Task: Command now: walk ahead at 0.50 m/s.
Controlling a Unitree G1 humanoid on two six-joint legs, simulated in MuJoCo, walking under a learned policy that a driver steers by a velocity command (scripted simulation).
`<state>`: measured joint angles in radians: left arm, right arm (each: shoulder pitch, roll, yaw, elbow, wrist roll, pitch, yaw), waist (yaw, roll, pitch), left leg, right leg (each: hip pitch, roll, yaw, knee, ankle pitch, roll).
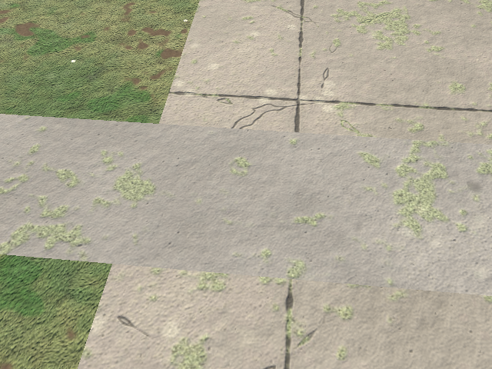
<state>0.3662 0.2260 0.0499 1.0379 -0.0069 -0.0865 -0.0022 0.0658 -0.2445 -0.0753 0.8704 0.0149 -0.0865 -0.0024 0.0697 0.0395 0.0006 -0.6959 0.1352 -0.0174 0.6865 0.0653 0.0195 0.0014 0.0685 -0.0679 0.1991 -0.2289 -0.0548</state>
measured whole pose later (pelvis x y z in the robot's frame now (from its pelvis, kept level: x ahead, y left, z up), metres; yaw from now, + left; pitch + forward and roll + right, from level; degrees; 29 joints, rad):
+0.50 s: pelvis +0.29 +0.05 +0.00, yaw -9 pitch +0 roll +2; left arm 0.15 0.26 0.09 0.93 -0.02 -0.04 0.00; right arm 0.31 -0.23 -0.07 0.97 -0.02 -0.11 -0.01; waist -0.04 -0.03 0.02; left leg -0.03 -0.03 0.22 0.24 -0.21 0.04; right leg -0.71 -0.12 0.08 0.88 0.00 -0.04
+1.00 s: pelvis +0.56 -0.07 +0.00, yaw -26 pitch +2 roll +1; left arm 0.32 0.24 0.08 0.84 -0.02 -0.06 0.00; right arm 0.03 -0.29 -0.07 0.78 -0.01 -0.11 -0.01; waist 0.05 0.03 0.03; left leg -0.66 0.11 -0.08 0.83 -0.13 -0.05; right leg -0.16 0.11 0.08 0.33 -0.19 -0.11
